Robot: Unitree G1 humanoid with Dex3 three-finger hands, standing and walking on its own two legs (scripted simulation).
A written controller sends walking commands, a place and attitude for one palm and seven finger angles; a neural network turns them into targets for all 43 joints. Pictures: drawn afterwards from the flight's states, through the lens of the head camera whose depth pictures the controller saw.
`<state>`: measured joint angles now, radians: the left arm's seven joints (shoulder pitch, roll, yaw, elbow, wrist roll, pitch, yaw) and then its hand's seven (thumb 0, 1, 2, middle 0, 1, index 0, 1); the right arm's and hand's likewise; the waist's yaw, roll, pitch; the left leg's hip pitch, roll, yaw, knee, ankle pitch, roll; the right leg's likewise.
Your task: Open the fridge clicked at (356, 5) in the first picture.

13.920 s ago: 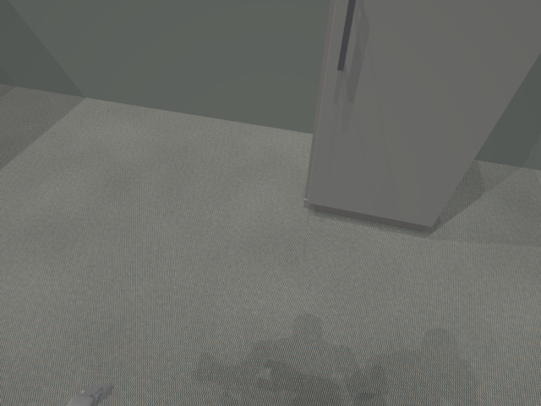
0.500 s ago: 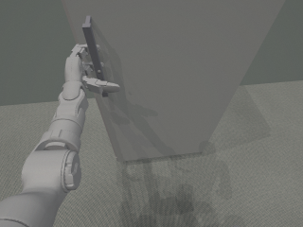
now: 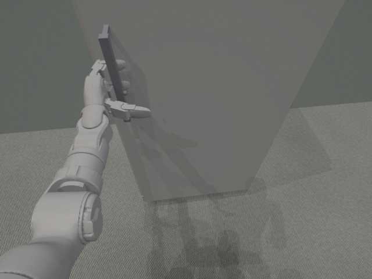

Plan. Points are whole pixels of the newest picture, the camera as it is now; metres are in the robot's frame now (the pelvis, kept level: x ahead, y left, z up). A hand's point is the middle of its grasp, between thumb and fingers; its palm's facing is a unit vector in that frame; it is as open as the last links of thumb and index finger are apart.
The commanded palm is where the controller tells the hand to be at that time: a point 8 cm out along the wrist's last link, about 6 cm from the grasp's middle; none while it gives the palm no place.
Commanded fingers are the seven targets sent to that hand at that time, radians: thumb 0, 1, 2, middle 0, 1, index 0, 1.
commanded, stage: slide the fingers in behind the handle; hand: left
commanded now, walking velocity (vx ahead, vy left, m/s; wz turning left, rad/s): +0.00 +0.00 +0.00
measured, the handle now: (118, 79) +0.54 +0.15 +0.14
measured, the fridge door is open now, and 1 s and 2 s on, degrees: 0 0 0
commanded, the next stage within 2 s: grip the handle and tug to test in 0.54 s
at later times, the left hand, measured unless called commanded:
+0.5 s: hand (127, 92) +0.48 +0.12 +0.14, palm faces +0.10 -0.99 -0.01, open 14.0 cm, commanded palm +0.45 +0.17 +0.14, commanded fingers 0.00 -0.50 0.30 -0.30 -1.20 -0.30 -1.20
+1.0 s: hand (128, 91) +0.49 +0.12 +0.14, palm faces +0.11 -0.99 -0.01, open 10.9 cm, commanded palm +0.46 +0.17 +0.14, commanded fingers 0.00 0.39 0.68 -0.40 -1.33 -0.40 -1.33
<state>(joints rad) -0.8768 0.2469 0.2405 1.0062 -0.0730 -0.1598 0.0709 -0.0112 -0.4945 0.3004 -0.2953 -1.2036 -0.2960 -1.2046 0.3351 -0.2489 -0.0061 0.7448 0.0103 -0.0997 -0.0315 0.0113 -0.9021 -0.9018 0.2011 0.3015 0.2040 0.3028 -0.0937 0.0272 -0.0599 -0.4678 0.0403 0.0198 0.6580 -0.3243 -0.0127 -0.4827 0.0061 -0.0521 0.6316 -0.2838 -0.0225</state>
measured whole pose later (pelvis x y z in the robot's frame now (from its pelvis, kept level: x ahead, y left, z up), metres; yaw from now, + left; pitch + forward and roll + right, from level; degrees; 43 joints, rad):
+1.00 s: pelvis +0.00 +0.01 +0.00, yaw +0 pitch +9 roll -1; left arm -0.94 0.24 0.24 1.08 -0.06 -0.19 0.10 -0.01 -0.04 0.50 -0.34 -1.27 -0.34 -1.27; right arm 0.34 -0.24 0.00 0.75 0.00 -0.10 -0.02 0.01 -0.90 -0.90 0.20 0.30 0.20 0.30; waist -0.11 0.02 -0.06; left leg -0.51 0.03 0.02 0.68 -0.33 0.00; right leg -0.52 0.00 -0.05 0.65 -0.29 -0.01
